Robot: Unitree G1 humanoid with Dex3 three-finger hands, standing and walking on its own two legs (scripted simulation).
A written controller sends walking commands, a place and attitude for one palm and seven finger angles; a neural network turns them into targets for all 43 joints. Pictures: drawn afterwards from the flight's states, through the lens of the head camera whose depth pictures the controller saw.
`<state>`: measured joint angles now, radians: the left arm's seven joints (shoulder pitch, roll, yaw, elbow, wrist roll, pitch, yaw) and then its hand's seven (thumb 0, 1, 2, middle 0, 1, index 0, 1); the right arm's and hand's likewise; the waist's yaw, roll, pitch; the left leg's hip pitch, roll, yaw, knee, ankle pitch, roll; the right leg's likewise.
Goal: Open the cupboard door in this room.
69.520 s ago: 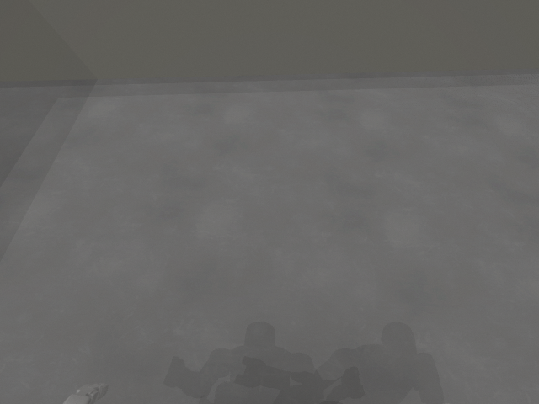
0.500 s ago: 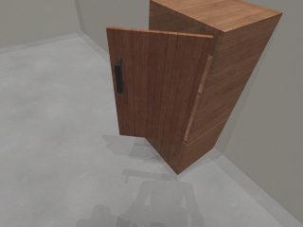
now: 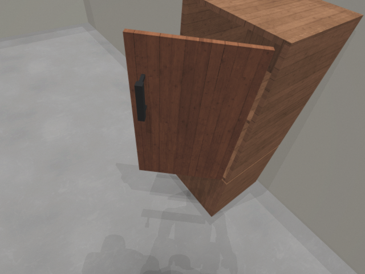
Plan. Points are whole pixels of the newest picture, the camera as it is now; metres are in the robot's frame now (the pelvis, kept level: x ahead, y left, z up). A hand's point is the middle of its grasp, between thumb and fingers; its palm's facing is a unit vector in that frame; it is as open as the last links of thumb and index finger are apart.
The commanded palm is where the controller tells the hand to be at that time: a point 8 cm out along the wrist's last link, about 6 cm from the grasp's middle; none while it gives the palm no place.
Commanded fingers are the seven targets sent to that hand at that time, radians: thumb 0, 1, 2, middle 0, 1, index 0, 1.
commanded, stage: come to a stop and stand still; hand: left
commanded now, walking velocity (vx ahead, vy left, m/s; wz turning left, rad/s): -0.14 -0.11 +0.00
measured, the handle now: (142, 98) +0.54 +0.17 +0.07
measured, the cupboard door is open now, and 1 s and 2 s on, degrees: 47 47 47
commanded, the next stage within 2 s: look again from close up in 0.82 s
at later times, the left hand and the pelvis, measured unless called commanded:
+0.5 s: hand out of the picture +0.05 +0.18 -0.15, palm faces +0.02 -0.95 -0.30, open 7.4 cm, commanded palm none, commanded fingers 0.00 0.90 0.90 -0.20 -0.30 -0.20 -0.30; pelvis -0.03 -0.03 +0.00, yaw +2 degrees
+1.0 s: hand out of the picture -0.04 +0.18 -0.16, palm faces +0.04 -0.97 -0.26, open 7.4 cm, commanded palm none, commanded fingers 0.00 0.90 0.90 -0.20 -0.30 -0.20 -0.30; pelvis -0.06 -0.04 +0.01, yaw +3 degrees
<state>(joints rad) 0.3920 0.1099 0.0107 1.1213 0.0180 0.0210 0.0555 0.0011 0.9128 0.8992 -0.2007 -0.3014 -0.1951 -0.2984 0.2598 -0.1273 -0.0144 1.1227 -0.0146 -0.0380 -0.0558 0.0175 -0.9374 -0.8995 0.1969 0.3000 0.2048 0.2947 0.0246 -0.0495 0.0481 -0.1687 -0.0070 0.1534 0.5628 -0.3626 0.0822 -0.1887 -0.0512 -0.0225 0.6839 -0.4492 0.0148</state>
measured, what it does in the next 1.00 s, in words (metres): shifts its weight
